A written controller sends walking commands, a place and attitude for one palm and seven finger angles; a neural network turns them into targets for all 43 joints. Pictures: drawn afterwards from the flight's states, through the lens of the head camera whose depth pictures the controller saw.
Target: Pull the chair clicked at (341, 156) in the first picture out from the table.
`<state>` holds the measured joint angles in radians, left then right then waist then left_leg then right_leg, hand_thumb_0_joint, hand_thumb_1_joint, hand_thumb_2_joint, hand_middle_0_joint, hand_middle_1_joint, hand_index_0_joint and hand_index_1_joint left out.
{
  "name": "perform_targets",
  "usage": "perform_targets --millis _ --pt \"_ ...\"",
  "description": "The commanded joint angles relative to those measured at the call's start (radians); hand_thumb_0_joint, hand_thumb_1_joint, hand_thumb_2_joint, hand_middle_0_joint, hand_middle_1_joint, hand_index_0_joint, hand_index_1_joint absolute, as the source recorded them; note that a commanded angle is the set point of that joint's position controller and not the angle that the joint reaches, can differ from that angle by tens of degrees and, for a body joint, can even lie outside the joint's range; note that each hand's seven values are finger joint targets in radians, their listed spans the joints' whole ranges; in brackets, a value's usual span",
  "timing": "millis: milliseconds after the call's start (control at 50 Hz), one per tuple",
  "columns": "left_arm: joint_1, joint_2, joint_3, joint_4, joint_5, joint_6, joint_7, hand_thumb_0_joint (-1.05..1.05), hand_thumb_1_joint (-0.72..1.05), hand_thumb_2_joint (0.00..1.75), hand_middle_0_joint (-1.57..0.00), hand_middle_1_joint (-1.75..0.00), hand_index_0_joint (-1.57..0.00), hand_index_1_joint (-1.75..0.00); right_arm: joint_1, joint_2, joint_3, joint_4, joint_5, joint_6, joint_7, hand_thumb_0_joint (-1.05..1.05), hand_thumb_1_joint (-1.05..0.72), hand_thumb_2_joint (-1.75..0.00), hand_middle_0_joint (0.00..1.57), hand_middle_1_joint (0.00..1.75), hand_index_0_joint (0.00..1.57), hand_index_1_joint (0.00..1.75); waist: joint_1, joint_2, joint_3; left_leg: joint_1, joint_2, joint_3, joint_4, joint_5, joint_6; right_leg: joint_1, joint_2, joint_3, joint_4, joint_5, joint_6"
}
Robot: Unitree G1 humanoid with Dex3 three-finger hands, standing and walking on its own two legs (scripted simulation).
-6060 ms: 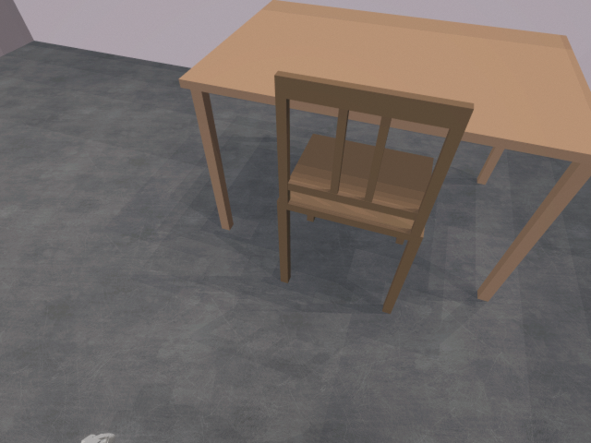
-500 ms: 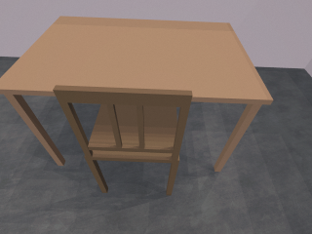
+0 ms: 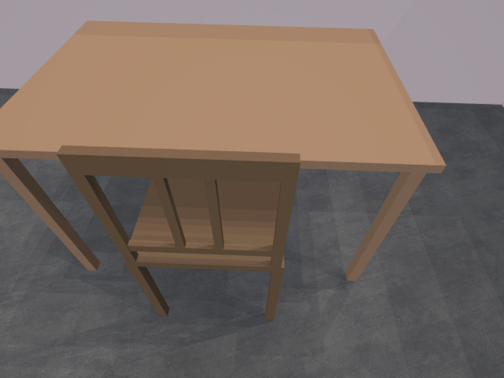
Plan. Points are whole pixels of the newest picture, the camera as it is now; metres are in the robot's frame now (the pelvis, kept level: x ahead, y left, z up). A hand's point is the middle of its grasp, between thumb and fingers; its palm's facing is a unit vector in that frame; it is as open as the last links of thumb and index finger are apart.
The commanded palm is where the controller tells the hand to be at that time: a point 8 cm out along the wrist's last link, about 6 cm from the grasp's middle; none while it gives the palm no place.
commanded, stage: come to a stop and stand still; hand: left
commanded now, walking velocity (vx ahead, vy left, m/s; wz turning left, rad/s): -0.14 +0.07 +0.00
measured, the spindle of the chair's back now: (171, 214) +0.45 +0.21 -0.08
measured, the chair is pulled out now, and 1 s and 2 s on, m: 0.00 0.00 0.00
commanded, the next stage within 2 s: look again from close up in 0.92 s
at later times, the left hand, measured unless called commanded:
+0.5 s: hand out of the picture +0.03 +0.19 -0.17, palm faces +0.00 -0.96 -0.28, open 7.4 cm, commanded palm none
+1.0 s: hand out of the picture -0.05 +0.17 -0.16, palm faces -0.01 -0.98 -0.21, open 7.4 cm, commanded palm none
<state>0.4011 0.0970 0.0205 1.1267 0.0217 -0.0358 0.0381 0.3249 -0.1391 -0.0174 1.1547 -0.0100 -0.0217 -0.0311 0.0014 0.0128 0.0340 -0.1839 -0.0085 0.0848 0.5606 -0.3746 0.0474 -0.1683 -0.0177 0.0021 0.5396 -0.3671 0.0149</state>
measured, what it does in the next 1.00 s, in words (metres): stands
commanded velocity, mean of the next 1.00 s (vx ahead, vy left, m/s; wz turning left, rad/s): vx -0.04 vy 0.00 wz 0.00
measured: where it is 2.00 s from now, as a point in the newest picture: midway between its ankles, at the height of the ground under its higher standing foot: outside the picture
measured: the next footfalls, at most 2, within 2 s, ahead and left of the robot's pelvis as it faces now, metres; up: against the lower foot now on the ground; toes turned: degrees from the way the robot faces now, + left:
none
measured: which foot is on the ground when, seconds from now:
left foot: down 0.00-1.00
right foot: down 0.00-1.00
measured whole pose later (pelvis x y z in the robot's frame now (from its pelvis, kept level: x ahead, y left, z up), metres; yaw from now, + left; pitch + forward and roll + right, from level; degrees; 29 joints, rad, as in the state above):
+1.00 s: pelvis -0.05 -0.01 +0.01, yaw +0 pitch +0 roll +1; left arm 0.32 0.18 -0.02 1.06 0.01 -0.01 0.03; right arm 0.32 -0.18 0.02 1.10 -0.01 -0.01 -0.01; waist -0.01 -0.01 0.04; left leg -0.21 -0.01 0.08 0.44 -0.24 0.03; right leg -0.22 -0.02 0.00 0.48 -0.26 0.00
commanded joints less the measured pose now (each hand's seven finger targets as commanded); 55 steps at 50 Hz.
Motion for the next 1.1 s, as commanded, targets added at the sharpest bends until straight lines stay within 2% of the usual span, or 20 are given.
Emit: perform_targets --millis 0,20,40,80,140,180,340,360,380,400,420,440,480,500,580,660,780,840,900,1080 --pt "0.045 0.103 0.015 -0.019 -0.004 -0.001 0.016 0.0 0.9 0.9 -0.2 -0.3 -0.2 -0.3 0.103 -0.061 0.0 -0.003 -0.001 -0.025 -0.019 0.0 -0.9 -0.9 0.2 0.3 0.2 0.3 -0.029 0.022 -0.014 0.12 0.097 -0.074 -0.08 0.653 -0.018 -0.017 -0.094 0.054 0.027 0.688 -0.08" --pt "0.025 0.097 0.012 -0.024 -0.009 0.0 0.02 0.0 0.9 0.9 -0.2 -0.3 -0.2 -0.3 0.123 -0.083 -0.005 0.007 0.002 -0.025 -0.026 0.0 -0.9 -0.9 0.2 0.3 0.2 0.3 -0.03 0.093 -0.026 0.178 0.13 -0.087 -0.067 0.92 -0.005 -0.041 -0.07 0.024 0.037 0.603 -0.054" --pt "0.018 0.094 0.01 -0.024 -0.015 0.004 0.027 0.0 0.9 0.9 -0.2 -0.3 -0.2 -0.3 0.122 -0.092 -0.004 0.009 0.003 -0.021 -0.032 0.0 -0.9 -0.9 0.2 0.3 0.2 0.3 -0.023 0.122 -0.028 0.201 0.154 -0.11 -0.067 1.093 -0.001 -0.042 -0.061 0.013 0.02 0.486 -0.042" --pt "0.015 0.095 0.012 -0.024 -0.016 0.017 0.032 0.0 0.9 0.9 -0.2 -0.3 -0.2 -0.3 0.087 -0.105 -0.009 -0.006 0.006 -0.009 -0.035 0.0 -0.9 -0.9 0.2 0.3 0.2 0.3 -0.009 0.095 -0.017 0.217 0.168 -0.126 -0.078 1.147 -0.002 -0.05 -0.051 0.006 -0.013 0.352 -0.036" --pt "0.01 0.111 0.019 -0.037 -0.012 0.022 0.034 0.0 0.9 0.9 -0.2 -0.3 -0.2 -0.3 0.041 -0.101 -0.021 -0.044 0.007 0.003 -0.035 0.0 -0.9 -0.9 0.2 0.3 0.2 0.3 -0.002 0.031 0.022 0.175 0.145 -0.115 -0.098 0.988 -0.013 -0.05 -0.076 0.034 -0.041 0.512 -0.041" --pt "0.007 0.125 0.025 -0.05 -0.01 0.023 0.034 0.0 0.9 0.9 -0.2 -0.3 -0.2 -0.3 0.027 -0.105 -0.031 -0.06 0.004 0.012 -0.033 0.0 -0.9 -0.9 0.2 0.3 0.2 0.3 -0.003 -0.011 -0.011 0.173 0.135 -0.108 -0.096 0.869 -0.019 -0.036 -0.096 0.053 -0.027 0.621 -0.049" --pt "-0.055 0.168 0.025 -0.097 -0.007 0.028 0.026 0.0 0.9 0.9 -0.2 -0.3 -0.2 -0.3 -0.025 -0.115 -0.034 -0.1 -0.001 0.02 -0.018 0.0 -0.9 -0.9 0.2 0.3 0.2 0.3 -0.001 0.007 -0.09 0.146 0.13 -0.108 -0.121 0.689 -0.024 0.006 -0.105 0.085 -0.031 0.597 -0.056" --pt "-0.026 0.213 0.022 -0.096 0.002 0.005 0.053 0.0 0.9 0.9 -0.2 -0.3 -0.2 -0.3 -0.078 -0.191 -0.044 -0.185 0.018 0.007 -0.001 0.0 -0.9 -0.9 0.2 0.3 0.2 0.3 0.001 -0.123 -0.105 0.095 0.151 -0.069 0.081 0.819 -0.039 -0.027 -0.102 0.04 -0.06 0.763 -0.01" --pt "-0.04 0.217 0.024 -0.155 -0.001 0.002 0.048 0.0 0.9 0.9 -0.2 -0.3 -0.2 -0.3 -0.041 -0.153 -0.039 -0.214 0.003 0.004 0.011 0.0 -0.9 -0.9 0.2 0.3 0.2 0.3 0.0 -0.163 -0.127 -0.014 0.108 -0.083 0.057 0.493 -0.026 0.065 -0.134 0.094 -0.026 0.75 -0.053" --pt "-0.084 0.209 0.012 -0.169 -0.004 0.001 0.042 0.0 0.9 0.9 -0.2 -0.3 -0.2 -0.3 -0.041 -0.139 -0.03 -0.218 0.003 0.004 0.012 0.0 -0.9 -0.9 0.2 0.3 0.2 0.3 -0.019 -0.116 -0.132 -0.029 0.094 -0.076 0.008 0.306 -0.024 0.042 -0.154 0.106 -0.013 0.67 -0.073" --pt "-0.113 0.215 0.011 -0.193 -0.005 0.001 0.034 0.0 0.9 0.9 -0.2 -0.3 -0.2 -0.3 -0.035 -0.126 -0.024 -0.225 -0.004 0.004 0.016 0.0 -0.9 -0.9 0.2 0.3 0.2 0.3 -0.025 0.013 -0.148 0.001 0.078 -0.066 -0.039 0.315 -0.024 0.038 -0.146 0.105 0.011 0.63 -0.09" --pt "-0.116 0.219 0.009 -0.203 -0.01 0.002 0.028 0.0 0.9 0.9 -0.2 -0.3 -0.2 -0.3 -0.04 -0.127 -0.02 -0.226 -0.006 0.003 0.014 0.0 -0.9 -0.9 0.2 0.3 0.2 0.3 -0.023 0.059 -0.124 0.015 0.095 -0.091 -0.046 0.411 -0.015 0.003 -0.116 0.087 0.018 0.555 -0.084" --pt "-0.112 0.209 0.003 -0.2 -0.012 0.009 0.024 0.0 0.9 0.9 -0.2 -0.3 -0.2 -0.3 -0.037 -0.146 -0.017 -0.226 -0.007 0.001 0.008 0.0 -0.9 -0.9 0.2 0.3 0.2 0.3 -0.013 0.075 -0.089 0.032 0.128 -0.126 -0.062 0.543 0.001 -0.019 -0.075 0.056 0.009 0.408 -0.074" --pt "-0.112 0.208 0.0 -0.198 -0.013 0.016 0.022 0.0 0.9 0.9 -0.2 -0.3 -0.2 -0.3 -0.048 -0.152 -0.013 -0.23 -0.006 0.002 0.007 0.0 -0.9 -0.9 0.2 0.3 0.2 0.3 -0.008 0.066 -0.066 0.025 0.135 -0.131 -0.078 0.51 0.007 -0.029 -0.063 0.053 -0.009 0.331 -0.068" --pt "-0.146 0.217 -0.011 -0.2 -0.01 0.022 0.01 0.0 0.9 0.9 -0.2 -0.3 -0.2 -0.3 -0.072 -0.157 -0.004 -0.229 -0.004 0.009 0.014 0.0 -0.9 -0.9 0.2 0.3 0.2 0.3 -0.011 -0.036 0.053 -0.046 0.106 -0.121 -0.153 0.196 -0.006 -0.087 -0.07 0.093 -0.097 0.174 -0.063" --pt "-0.139 0.224 -0.015 -0.199 -0.007 0.026 0.001 0.0 0.9 0.9 -0.2 -0.3 -0.2 -0.3 -0.068 -0.16 0.001 -0.209 -0.007 0.014 0.024 0.0 -0.9 -0.9 0.2 0.3 0.2 0.3 -0.012 -0.04 0.122 -0.09 0.084 -0.126 -0.218 -0.025 -0.009 -0.156 -0.064 0.117 -0.171 -0.069 -0.064" --pt "-0.101 0.212 -0.013 -0.18 -0.008 0.021 -0.004 0.0 0.9 0.9 -0.2 -0.3 -0.2 -0.3 -0.03 -0.154 0.004 -0.171 -0.008 0.01 0.025 0.0 -0.9 -0.9 0.2 0.3 0.2 0.3 -0.012 -0.038 0.063 -0.067 0.087 -0.124 -0.228 -0.03 -0.007 -0.156 -0.066 0.114 -0.187 -0.095 -0.058" --pt "-0.086 0.2 -0.015 -0.158 -0.009 0.017 -0.005 0.0 0.9 0.9 -0.2 -0.3 -0.2 -0.3 -0.018 -0.145 0.008 -0.145 -0.005 0.003 0.022 0.0 -0.9 -0.9 0.2 0.3 0.2 0.3 -0.007 -0.014 0.053 -0.074 0.095 -0.133 -0.244 -0.016 -0.005 -0.126 -0.064 0.098 -0.176 -0.03 -0.056" --pt "-0.065 0.189 -0.02 -0.127 -0.013 0.009 -0.005 0.0 0.9 0.9 -0.2 -0.3 -0.2 -0.3 -0.002 -0.138 0.014 -0.118 0.0 -0.01 0.018 0.0 -0.9 -0.9 0.2 0.3 0.2 0.3 -0.004 -0.016 -0.003 -0.029 0.098 -0.126 -0.225 0.104 -0.004 -0.078 -0.074 0.092 -0.155 0.105 -0.055" --pt "-0.033 0.166 -0.029 -0.05 -0.015 0.003 0.003 0.0 0.9 0.9 -0.2 -0.3 -0.2 -0.3 0.012 -0.117 0.022 -0.042 0.008 -0.015 0.006 0.0 -0.9 -0.9 0.2 0.3 0.2 0.3 -0.002 -0.024 0.001 0.017 0.108 -0.107 -0.202 0.254 -0.007 -0.039 -0.082 0.08 -0.147 0.265 -0.047"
